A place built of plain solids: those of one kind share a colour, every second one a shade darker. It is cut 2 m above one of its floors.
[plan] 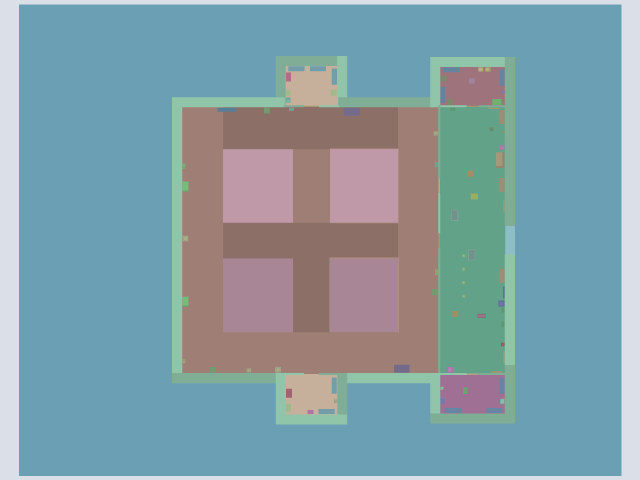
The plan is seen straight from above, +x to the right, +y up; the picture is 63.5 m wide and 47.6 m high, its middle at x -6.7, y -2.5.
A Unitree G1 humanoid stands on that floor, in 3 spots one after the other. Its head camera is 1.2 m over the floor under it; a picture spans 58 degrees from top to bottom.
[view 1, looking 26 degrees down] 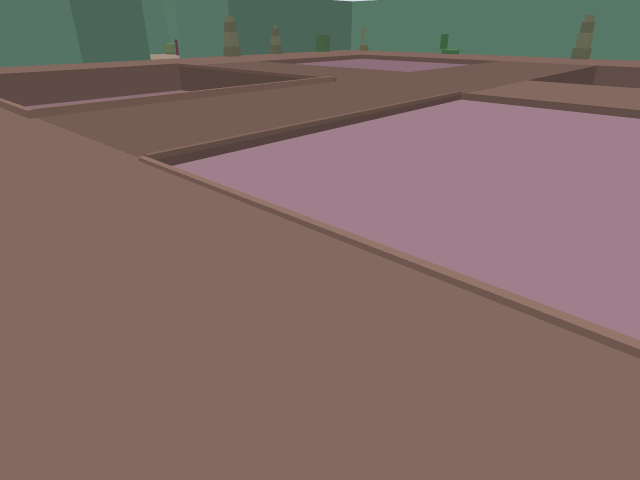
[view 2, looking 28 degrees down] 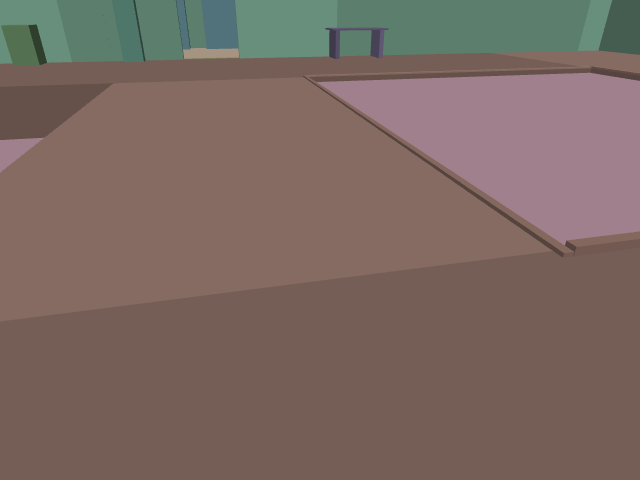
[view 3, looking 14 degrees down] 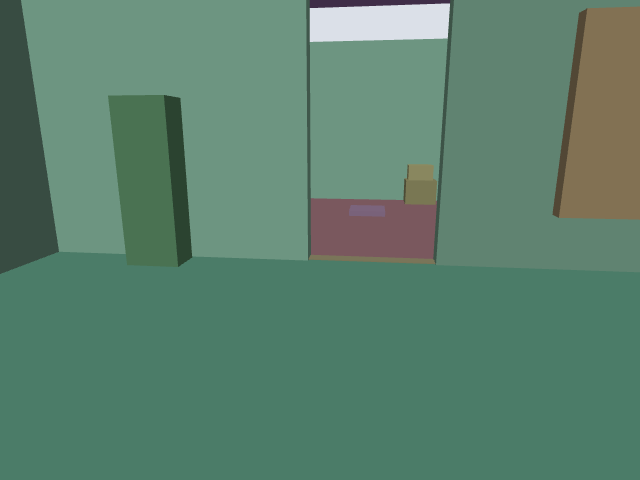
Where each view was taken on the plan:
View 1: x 2.98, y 3.38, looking -137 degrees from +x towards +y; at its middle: floor_gang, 2.74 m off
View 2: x -7.54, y -2.57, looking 77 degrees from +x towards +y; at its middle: floor_gang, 2.56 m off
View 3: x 8.43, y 6.71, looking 97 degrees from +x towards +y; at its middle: floor_cloaks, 4.96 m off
